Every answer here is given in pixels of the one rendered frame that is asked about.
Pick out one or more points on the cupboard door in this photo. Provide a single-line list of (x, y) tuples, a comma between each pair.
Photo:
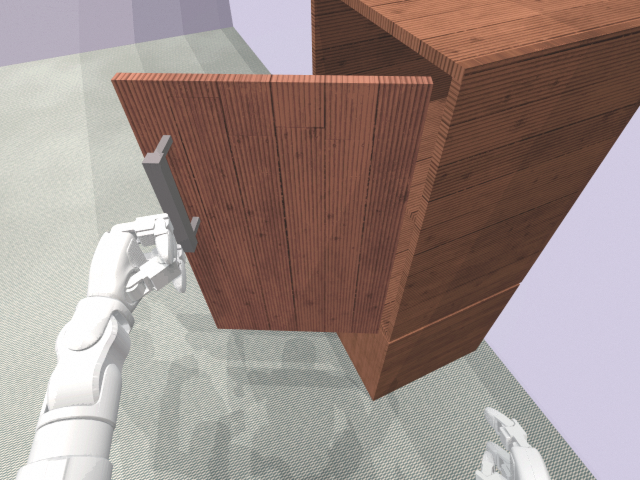
[(300, 182)]

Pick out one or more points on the handle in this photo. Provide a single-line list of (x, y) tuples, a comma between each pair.
[(164, 186)]

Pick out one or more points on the right robot hand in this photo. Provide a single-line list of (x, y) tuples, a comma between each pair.
[(523, 462)]

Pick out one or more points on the left robot hand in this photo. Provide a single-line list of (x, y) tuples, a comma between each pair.
[(120, 270)]

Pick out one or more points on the robot left forearm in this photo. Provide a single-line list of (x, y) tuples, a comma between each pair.
[(79, 413)]

